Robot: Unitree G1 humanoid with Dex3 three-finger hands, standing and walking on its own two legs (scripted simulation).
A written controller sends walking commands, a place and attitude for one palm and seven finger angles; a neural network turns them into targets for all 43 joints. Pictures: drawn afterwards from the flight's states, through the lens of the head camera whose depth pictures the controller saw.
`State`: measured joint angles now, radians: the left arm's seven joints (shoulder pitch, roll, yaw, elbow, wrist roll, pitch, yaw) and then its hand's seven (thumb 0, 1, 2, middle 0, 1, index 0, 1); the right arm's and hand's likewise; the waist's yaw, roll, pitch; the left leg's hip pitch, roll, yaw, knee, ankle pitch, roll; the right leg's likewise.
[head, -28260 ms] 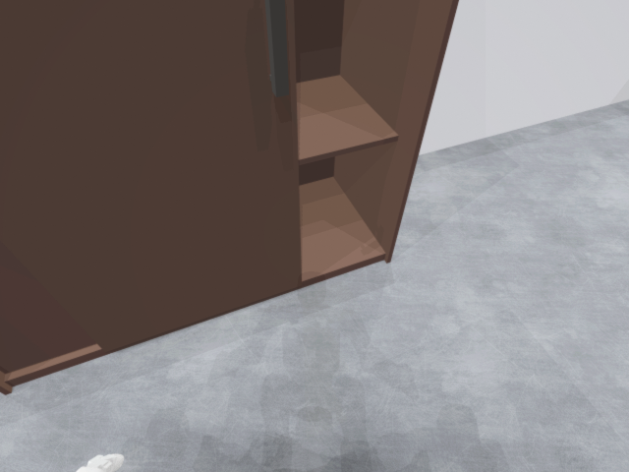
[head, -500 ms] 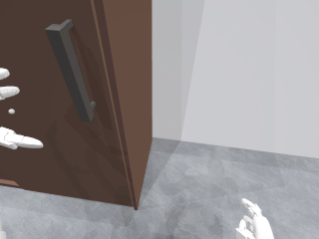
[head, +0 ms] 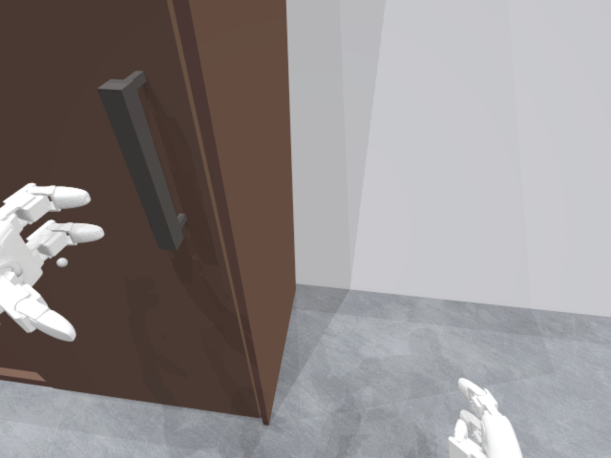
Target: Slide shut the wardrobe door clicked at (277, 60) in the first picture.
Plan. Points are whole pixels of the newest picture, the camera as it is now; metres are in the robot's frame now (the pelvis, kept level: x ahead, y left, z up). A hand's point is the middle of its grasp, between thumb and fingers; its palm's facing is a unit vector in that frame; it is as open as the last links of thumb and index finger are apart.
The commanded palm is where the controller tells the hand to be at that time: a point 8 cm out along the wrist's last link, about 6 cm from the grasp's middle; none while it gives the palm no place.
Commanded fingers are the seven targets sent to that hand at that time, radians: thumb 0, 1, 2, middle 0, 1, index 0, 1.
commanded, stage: draw the hand back to the body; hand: left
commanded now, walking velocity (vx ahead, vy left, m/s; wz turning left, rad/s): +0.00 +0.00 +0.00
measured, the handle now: (155, 168) +0.40 +0.26 +0.20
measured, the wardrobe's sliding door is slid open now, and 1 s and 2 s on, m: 0.00 0.00 0.00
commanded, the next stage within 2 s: step back with the hand held close in 1.32 s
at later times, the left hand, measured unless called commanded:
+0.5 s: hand (56, 292) +0.21 +0.29 +0.18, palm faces +0.53 -0.80 -0.29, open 13.1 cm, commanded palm +0.16 +0.32 +0.19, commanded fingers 0.00 0.14 0.53 -0.23 -0.75 -0.23 -0.75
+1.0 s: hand (106, 296) +0.22 +0.25 +0.16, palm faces +0.40 -0.83 -0.38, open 8.3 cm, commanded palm +0.17 +0.29 +0.18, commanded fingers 0.00 0.90 0.90 -0.20 -0.30 -0.20 -0.30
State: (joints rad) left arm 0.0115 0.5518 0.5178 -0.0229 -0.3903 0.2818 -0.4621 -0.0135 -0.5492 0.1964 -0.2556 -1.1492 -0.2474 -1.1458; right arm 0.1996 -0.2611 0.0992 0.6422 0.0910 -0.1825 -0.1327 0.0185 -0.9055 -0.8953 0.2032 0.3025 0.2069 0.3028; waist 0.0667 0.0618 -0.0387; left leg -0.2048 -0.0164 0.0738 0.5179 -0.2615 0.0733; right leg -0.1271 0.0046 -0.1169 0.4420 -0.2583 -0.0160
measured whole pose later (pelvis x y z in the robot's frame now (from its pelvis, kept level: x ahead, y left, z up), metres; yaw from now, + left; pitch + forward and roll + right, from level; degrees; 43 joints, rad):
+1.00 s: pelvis +0.02 +0.00 +0.01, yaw -3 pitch -3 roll -1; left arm 0.45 0.35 0.32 -0.39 -0.07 -0.06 0.10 0.01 0.69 0.80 -0.22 -0.42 -0.21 -0.42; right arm 0.21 -0.24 0.01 0.63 0.00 -0.11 -0.05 0.02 -0.91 -0.90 0.20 0.30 0.21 0.30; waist 0.07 0.06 0.00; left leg -0.11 -0.01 0.12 0.42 -0.25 0.06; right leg -0.06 0.02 -0.07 0.37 -0.24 -0.02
